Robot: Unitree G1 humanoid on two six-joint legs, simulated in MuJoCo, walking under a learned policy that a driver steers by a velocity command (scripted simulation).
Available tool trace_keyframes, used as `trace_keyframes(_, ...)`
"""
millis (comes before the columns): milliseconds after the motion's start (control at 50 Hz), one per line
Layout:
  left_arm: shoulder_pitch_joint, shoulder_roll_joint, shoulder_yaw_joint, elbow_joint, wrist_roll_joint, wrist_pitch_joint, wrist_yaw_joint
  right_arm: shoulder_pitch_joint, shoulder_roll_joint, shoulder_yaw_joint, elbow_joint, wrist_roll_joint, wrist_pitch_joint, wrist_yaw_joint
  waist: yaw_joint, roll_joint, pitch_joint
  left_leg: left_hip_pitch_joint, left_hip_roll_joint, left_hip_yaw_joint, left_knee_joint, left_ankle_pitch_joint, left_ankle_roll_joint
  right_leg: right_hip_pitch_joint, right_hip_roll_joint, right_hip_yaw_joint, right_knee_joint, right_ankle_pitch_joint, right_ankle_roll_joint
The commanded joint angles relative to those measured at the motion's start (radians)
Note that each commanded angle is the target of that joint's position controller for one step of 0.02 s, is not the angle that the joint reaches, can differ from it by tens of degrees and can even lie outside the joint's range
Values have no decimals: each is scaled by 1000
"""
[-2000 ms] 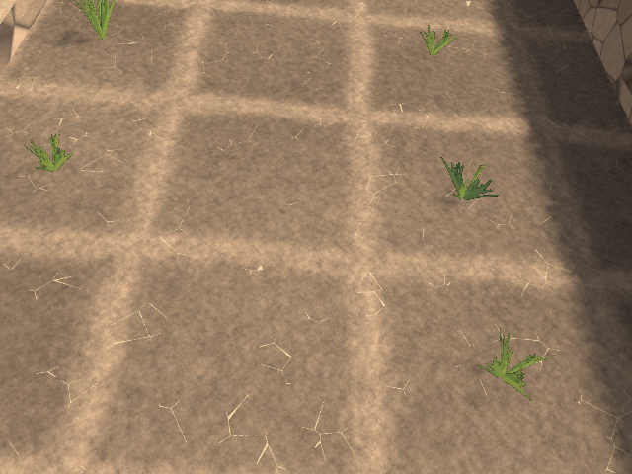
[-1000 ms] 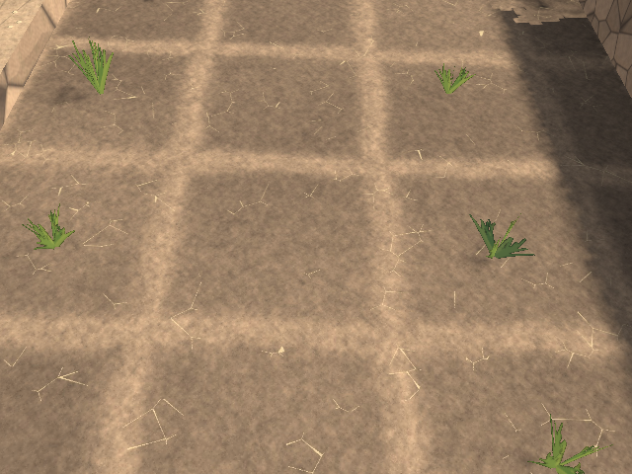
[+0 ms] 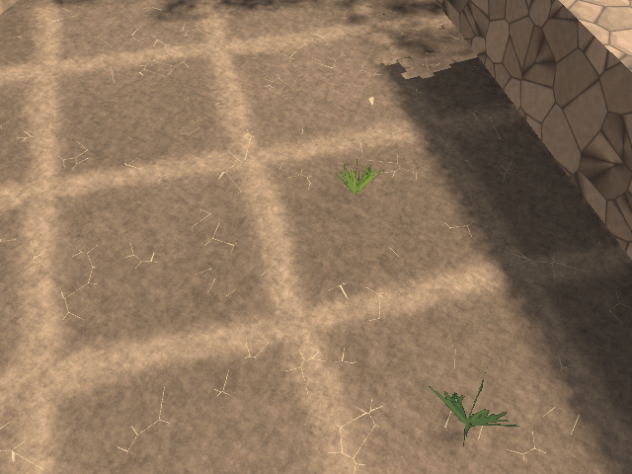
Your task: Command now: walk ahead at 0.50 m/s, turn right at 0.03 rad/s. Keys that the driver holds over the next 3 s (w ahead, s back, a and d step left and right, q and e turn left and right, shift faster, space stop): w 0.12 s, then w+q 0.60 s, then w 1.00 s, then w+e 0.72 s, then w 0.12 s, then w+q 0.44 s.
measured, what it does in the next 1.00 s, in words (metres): walks ahead, turning left: right foot, then left foot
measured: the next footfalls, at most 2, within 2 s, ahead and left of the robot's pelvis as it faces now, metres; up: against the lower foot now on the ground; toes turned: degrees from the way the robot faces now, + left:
right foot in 0.18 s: +0.28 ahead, -0.15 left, +0.00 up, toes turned -1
left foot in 0.72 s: +0.53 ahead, +0.13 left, +0.00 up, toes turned +20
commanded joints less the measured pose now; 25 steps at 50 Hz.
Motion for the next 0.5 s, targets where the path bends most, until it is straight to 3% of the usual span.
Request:
trace_keyframes(20,-117,38,2,-90,-7,-20,-11,14,-180,-44,-38,9,-5,-8,-10,113,36,-27,250,-120,-82,227,147,49,34,-37,-113,94,-1)
trace_keyframes(80,-165,55,6,-119,-12,-28,-28,35,-189,-49,-17,14,11,-13,-6,122,54,68,299,-140,-37,261,134,30,45,-28,-173,27,-34)
trace_keyframes(120,-136,78,14,-118,-10,-33,-34,24,-202,-55,-11,15,21,-18,24,134,34,114,317,-143,19,362,115,89,61,-39,-202,-44,-61)
trace_keyframes(140,-78,97,25,-106,-6,-36,-32,12,-208,-56,-12,17,26,-20,64,139,-2,106,302,-137,97,503,101,198,88,-59,-225,-63,-79)
trace_keyframes(160,60,136,48,-66,-2,-36,-25,3,-194,-48,-14,15,30,-22,136,123,-87,61,253,-107,254,603,77,400,108,-76,-246,-46,-106)
trace_keyframes(180,245,203,71,-31,11,-36,-13,-2,-148,-28,-38,-2,28,-22,208,59,-235,-122,198,-72,523,423,41,712,-29,58,-195,-10,-162)
trace_keyframes(200,320,297,91,-14,22,-28,-7,128,-25,9,-60,-5,9,-17,155,-202,-376,-534,25,-37,906,-195,-30,1083,-290,505,-255,-145,-310)
trace_keyframes(220,339,207,69,-14,10,-23,-7,102,-106,-8,-38,18,-9,-13,196,-182,-414,-654,31,-175,1052,-383,-31,1074,-314,671,-369,-305,-329)
trace_keyframes(240,276,160,53,-15,5,-24,-4,8,-174,-29,-64,41,-15,-10,193,-115,-238,-727,81,-173,1089,-312,-24,943,-279,513,-393,-321,-276)
trace_keyframes(280,150,97,33,-19,10,-28,-6,-79,-159,-33,-83,22,-6,-17,132,-38,-83,-670,160,-138,999,-156,-27,675,-199,293,-457,-213,-223)
trace_keyframes(300,114,73,27,-17,18,-37,-8,-59,-148,-39,-77,18,9,-19,96,-60,-54,-611,186,-148,964,-107,-29,592,-168,215,-495,-165,-206)
trace_keyframes(360,85,82,37,7,21,-58,-9,-30,-93,-35,-72,22,45,-20,56,-42,-16,-564,200,-151,922,-38,-43,493,-153,78,-569,-42,-209)
trace_keyframes(420,104,104,46,36,26,-60,4,-87,-84,-36,-98,15,52,-19,61,-12,12,-637,198,-167,821,91,-57,518,-146,-28,-586,57,-204)
trace_keyframes(500,123,129,51,53,20,-49,18,-202,-60,-26,-134,12,42,5,100,3,43,-618,181,-98,586,272,-49,555,-117,-154,-596,88,-171)
Over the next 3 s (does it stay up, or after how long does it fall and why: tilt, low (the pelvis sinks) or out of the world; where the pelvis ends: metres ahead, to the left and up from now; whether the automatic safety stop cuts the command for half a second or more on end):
stays up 1.65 0.32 -0.01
